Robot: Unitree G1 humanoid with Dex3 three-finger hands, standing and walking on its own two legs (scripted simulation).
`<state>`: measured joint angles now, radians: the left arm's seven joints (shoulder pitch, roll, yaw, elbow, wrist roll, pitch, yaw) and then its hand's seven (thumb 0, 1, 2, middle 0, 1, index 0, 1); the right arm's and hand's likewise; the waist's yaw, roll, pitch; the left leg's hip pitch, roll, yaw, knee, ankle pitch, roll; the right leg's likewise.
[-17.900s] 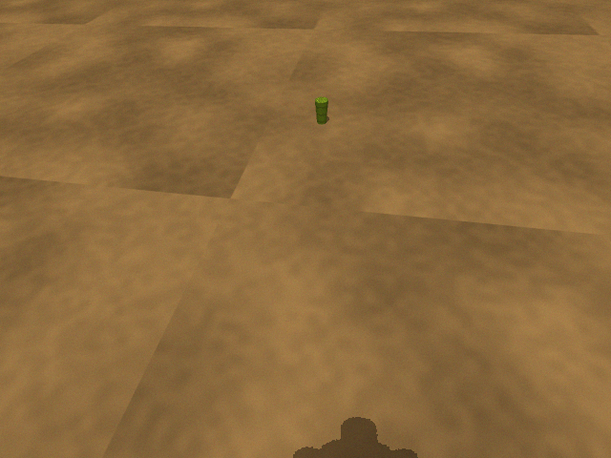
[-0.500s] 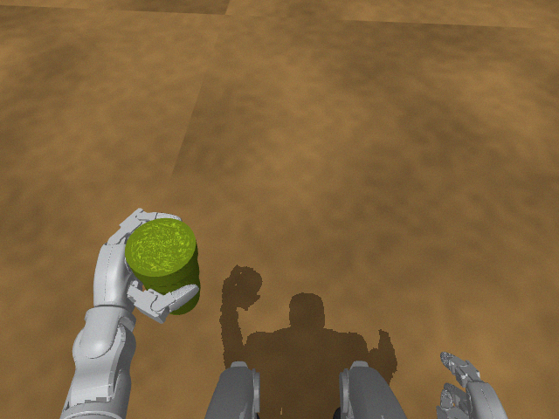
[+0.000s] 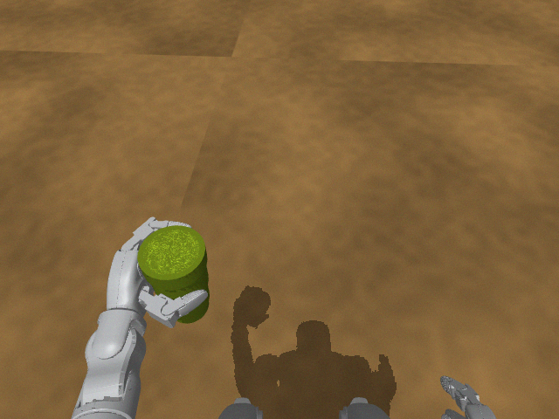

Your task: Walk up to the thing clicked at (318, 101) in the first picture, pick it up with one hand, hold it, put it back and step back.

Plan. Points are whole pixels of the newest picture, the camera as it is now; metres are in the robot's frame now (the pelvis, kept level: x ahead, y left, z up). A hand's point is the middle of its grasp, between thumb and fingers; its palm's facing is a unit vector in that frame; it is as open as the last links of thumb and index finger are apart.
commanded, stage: lift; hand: left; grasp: from the side
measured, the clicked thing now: (181, 281) +0.32 +0.17 +0.01
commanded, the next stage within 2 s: hold in 0.32 s
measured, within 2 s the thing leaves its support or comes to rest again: neither
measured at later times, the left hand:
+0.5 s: hand (175, 261) +0.33 +0.17 +0.06, palm faces +0.01 -1.00 -0.01, open 11.1 cm
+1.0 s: hand (170, 258) +0.33 +0.17 +0.07, palm faces +0.02 -1.00 -0.01, open 11.1 cm
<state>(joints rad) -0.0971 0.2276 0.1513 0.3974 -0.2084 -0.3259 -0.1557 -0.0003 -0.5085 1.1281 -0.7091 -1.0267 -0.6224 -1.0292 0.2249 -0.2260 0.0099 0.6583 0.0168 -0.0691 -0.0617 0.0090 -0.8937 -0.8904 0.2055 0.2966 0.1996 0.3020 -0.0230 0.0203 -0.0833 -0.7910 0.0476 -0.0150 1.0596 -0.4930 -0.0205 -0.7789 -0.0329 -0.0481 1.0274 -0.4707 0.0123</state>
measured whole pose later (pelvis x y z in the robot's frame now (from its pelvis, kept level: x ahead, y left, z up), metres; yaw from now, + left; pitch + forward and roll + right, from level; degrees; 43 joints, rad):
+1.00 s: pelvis +0.01 +0.00 +0.03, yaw +0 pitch +5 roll -1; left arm -0.11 0.21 0.15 0.47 -0.19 -0.35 -0.16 0.00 -0.50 1.12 -0.71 -1.03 -0.62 -1.03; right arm 0.23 -0.23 0.00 0.69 0.01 -0.05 -0.06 0.01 -0.91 -0.89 0.20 0.30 0.20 0.30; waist -0.02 0.01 -0.02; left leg -0.52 0.04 0.00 0.84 -0.42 -0.02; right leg -0.51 -0.03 -0.04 0.81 -0.39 0.02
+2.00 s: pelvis +0.00 +0.00 +0.04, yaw +0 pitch +4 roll -1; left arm -0.11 0.20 0.15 0.49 -0.19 -0.37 -0.17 0.00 -0.50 1.12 -0.70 -1.03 -0.62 -1.03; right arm 0.23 -0.23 -0.01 0.70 0.01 -0.05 -0.05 0.01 -0.91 -0.90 0.20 0.30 0.20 0.30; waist -0.02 0.01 -0.01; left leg -0.49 0.04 0.00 0.80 -0.39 -0.02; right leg -0.49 -0.03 -0.04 0.78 -0.37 0.01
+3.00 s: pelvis +0.00 +0.00 +0.04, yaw +0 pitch +4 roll -1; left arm -0.11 0.21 0.14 0.46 -0.19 -0.35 -0.15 0.00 -0.50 1.12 -0.70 -1.03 -0.62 -1.03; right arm 0.24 -0.22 -0.01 0.70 0.01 -0.07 -0.05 0.01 -0.91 -0.90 0.20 0.30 0.20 0.30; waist -0.02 0.02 -0.02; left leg -0.49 0.04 0.00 0.81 -0.40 -0.01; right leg -0.48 -0.03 -0.04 0.77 -0.37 0.02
